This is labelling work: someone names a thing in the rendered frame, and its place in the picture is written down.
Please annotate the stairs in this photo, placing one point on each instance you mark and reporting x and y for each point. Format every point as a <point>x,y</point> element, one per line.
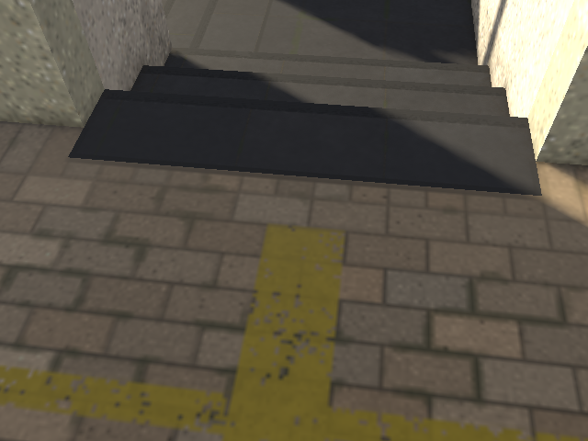
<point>182,18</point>
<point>426,86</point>

